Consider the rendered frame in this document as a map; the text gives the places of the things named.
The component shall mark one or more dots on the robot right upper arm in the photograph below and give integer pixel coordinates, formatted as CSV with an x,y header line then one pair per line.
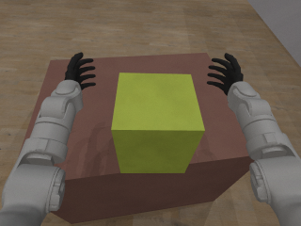
x,y
277,181

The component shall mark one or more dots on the right robot forearm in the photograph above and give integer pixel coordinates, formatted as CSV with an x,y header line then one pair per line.
x,y
264,138

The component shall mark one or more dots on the left robot forearm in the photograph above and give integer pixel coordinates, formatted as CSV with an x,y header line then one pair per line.
x,y
47,144

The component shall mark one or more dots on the robot left upper arm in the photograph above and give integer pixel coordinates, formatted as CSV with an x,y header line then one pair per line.
x,y
33,192

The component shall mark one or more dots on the pedestal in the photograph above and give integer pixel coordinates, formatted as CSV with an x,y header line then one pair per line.
x,y
94,187

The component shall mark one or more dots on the carton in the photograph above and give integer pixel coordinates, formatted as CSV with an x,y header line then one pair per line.
x,y
157,124

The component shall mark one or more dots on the left robot hand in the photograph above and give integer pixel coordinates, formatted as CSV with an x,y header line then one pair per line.
x,y
74,71

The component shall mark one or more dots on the right robot hand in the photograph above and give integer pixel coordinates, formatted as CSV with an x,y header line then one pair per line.
x,y
232,73

